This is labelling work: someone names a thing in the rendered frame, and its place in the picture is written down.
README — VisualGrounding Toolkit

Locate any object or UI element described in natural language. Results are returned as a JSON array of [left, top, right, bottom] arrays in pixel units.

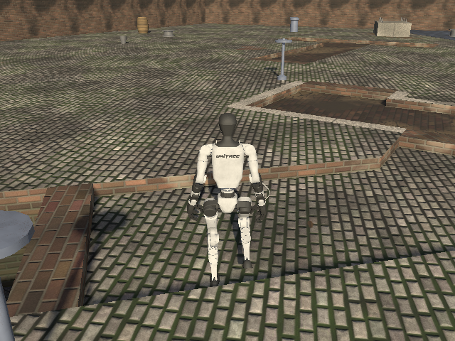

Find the right robot hand
[[250, 203, 267, 222]]

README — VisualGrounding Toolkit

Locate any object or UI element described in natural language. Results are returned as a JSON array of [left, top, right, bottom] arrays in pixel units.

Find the robot left forearm
[[188, 173, 203, 206]]

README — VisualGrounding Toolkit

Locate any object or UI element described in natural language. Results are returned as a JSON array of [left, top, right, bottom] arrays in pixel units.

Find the left robot hand
[[187, 203, 203, 221]]

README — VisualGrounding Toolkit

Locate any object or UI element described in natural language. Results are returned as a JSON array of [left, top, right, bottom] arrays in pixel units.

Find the robot right foot
[[242, 259, 253, 269]]

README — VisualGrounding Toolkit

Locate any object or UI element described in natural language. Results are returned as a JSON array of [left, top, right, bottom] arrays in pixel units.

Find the robot right forearm
[[252, 173, 266, 206]]

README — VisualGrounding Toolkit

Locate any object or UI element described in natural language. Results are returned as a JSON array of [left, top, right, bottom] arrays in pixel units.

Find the right robot upper arm
[[242, 144, 260, 183]]

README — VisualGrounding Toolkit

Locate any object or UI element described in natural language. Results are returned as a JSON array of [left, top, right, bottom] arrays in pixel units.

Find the left robot upper arm
[[196, 144, 213, 184]]

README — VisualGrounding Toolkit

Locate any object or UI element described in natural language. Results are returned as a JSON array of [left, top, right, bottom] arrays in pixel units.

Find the right robot shin
[[240, 217, 251, 260]]

